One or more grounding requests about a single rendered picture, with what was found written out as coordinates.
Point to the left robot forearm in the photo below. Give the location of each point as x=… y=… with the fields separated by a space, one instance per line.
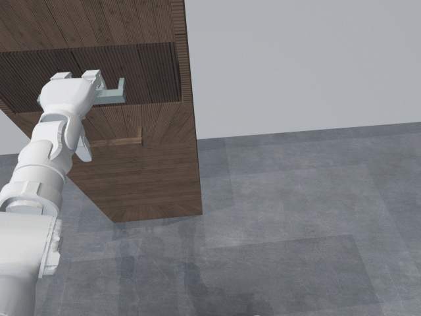
x=37 y=181

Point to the left robot hand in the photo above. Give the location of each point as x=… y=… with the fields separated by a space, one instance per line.
x=75 y=95

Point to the drawer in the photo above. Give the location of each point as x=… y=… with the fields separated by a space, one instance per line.
x=151 y=72

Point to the handle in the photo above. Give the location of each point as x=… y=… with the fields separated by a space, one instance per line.
x=108 y=96
x=124 y=143

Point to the left robot upper arm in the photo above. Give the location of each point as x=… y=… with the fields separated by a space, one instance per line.
x=30 y=247

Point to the cabinet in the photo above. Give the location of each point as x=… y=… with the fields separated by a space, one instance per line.
x=157 y=181

